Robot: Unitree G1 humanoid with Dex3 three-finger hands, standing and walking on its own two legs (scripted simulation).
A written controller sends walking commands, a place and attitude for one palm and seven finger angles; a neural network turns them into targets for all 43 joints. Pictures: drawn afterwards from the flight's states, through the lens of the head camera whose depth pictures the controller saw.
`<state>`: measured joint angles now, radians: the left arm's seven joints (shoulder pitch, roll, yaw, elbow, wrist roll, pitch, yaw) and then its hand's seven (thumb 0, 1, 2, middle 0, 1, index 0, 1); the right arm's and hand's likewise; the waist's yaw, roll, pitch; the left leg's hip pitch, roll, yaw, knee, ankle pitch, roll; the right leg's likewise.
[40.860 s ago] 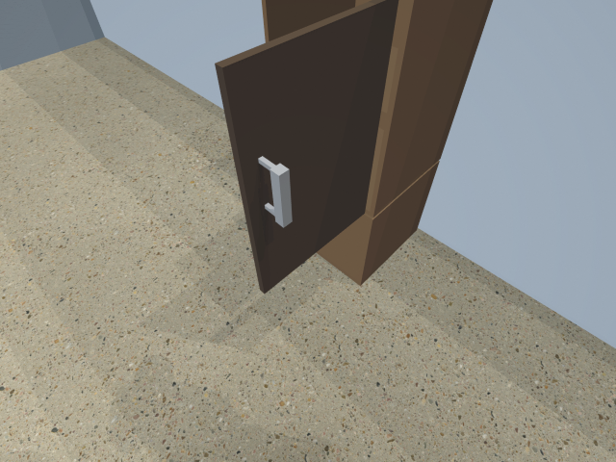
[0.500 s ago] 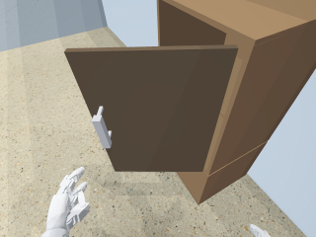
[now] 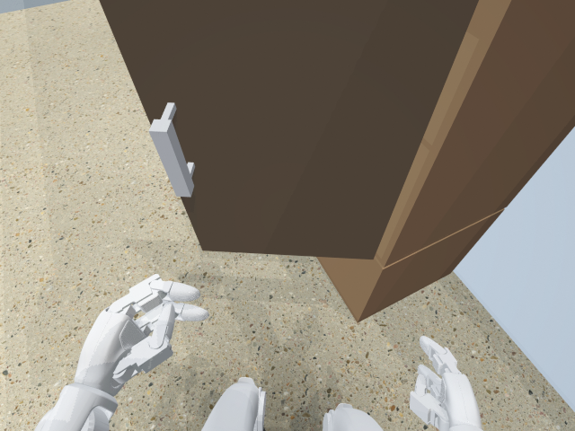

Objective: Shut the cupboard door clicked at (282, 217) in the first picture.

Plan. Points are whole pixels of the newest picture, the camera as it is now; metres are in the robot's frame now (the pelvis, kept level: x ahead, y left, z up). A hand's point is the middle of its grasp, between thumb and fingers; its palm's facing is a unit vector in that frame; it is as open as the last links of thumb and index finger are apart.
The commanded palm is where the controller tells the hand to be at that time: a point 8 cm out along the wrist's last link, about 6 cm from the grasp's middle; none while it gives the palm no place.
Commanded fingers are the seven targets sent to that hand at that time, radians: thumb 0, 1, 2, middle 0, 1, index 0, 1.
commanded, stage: raise the hand and make a fist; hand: left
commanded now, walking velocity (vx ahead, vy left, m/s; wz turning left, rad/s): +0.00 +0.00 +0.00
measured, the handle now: (177, 151) +0.48 +0.20 +0.10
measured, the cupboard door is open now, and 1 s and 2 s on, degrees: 60 60 60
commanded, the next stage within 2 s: bring the fist close to the handle in 1.20 s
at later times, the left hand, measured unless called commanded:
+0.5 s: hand (82, 339) +0.20 +0.24 +0.09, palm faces +0.06 -1.00 -0.03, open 3.1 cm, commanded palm +0.18 +0.28 +0.09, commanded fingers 0.00 0.90 0.90 -1.30 -1.50 -1.30 -1.50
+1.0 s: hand (100, 318) +0.23 +0.23 +0.09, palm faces -0.04 -1.00 -0.01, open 3.1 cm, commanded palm +0.20 +0.29 +0.10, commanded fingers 0.00 0.90 0.90 -1.30 -1.50 -1.30 -1.50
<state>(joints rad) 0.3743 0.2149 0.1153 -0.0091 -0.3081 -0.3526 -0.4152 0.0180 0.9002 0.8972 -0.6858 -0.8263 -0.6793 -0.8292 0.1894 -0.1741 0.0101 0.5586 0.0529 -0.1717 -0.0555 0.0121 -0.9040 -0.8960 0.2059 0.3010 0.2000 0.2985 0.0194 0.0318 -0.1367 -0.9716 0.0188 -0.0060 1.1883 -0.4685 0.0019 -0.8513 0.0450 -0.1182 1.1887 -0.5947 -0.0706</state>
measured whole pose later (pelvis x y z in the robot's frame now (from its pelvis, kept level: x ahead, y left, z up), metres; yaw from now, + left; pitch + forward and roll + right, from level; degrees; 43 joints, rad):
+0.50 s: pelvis -0.01 +0.05 +0.02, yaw -1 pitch +10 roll -4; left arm 0.46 0.25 0.10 -0.15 -0.24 -0.35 -0.10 0.02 0.90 0.90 -1.15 -1.33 -1.14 -1.33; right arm 0.24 -0.21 0.03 0.48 0.03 -0.19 -0.05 0.01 -0.90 -0.90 0.20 0.30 0.20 0.30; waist -0.01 0.03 -0.14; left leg -0.85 0.00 0.02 1.08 -0.41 0.08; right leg -0.72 0.03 -0.09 1.03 -0.50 -0.01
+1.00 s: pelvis +0.00 +0.05 +0.04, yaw +0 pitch +10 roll -3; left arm 0.36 0.26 0.13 -0.02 -0.28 -0.25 -0.24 0.02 0.90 0.90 -1.30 -1.50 -1.29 -1.50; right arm 0.29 -0.25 0.04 0.51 0.04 -0.19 -0.04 0.01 -0.90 -0.90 0.21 0.30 0.20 0.30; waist 0.00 0.04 -0.12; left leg -0.77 -0.01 0.02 1.00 -0.40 0.07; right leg -0.63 0.03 -0.09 0.95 -0.49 -0.02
